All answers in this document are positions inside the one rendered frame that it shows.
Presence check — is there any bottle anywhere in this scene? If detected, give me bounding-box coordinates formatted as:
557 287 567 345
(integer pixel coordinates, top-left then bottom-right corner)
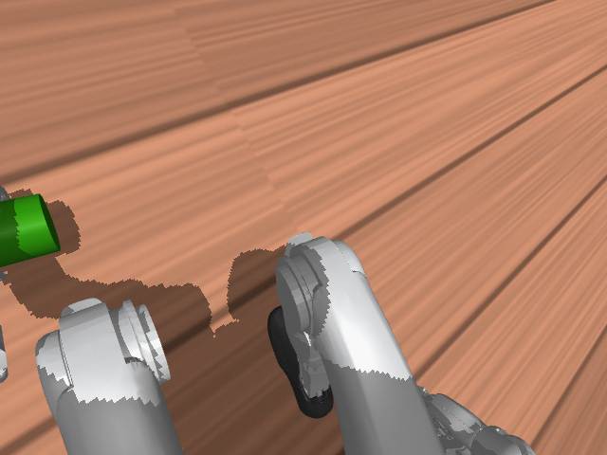
0 193 61 267

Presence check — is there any right robot hand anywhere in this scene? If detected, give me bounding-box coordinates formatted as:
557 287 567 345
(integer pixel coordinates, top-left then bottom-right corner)
417 386 487 455

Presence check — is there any right robot arm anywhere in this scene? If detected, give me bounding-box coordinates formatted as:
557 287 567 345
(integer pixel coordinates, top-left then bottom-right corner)
470 426 537 455

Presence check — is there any right robot foot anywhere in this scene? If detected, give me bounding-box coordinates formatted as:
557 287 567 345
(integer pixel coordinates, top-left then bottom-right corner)
267 305 334 419

